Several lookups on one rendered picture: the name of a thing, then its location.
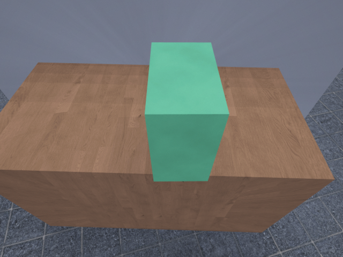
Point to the carton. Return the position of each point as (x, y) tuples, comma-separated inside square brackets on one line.
[(186, 111)]

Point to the pedestal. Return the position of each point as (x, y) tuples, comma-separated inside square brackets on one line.
[(74, 152)]

